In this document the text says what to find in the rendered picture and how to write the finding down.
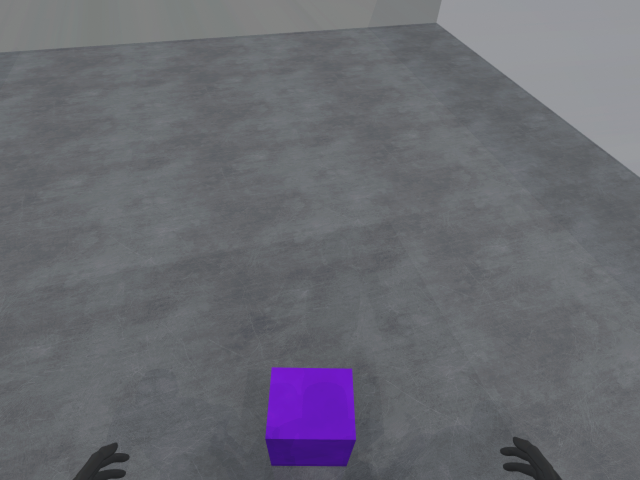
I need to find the robot right hand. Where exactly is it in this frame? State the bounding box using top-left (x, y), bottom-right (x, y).
top-left (500, 437), bottom-right (562, 480)

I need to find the carton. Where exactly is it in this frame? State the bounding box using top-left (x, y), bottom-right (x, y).
top-left (265, 367), bottom-right (356, 466)

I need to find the robot left hand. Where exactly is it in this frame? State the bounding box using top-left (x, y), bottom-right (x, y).
top-left (73, 443), bottom-right (130, 480)

